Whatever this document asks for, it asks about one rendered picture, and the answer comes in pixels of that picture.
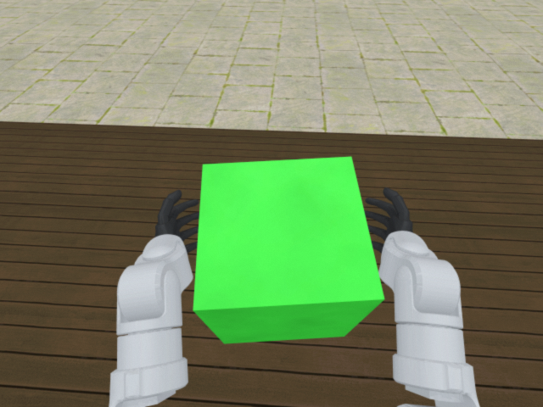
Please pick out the right robot hand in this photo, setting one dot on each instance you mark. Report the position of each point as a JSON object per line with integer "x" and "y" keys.
{"x": 399, "y": 216}

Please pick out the carton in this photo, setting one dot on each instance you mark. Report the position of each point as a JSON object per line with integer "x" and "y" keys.
{"x": 284, "y": 251}

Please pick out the left robot hand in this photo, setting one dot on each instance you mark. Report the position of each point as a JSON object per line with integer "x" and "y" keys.
{"x": 167, "y": 223}

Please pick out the robot right forearm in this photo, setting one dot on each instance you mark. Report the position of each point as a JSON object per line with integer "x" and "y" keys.
{"x": 430, "y": 357}

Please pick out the robot left forearm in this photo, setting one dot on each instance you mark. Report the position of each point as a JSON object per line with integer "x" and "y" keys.
{"x": 150, "y": 366}

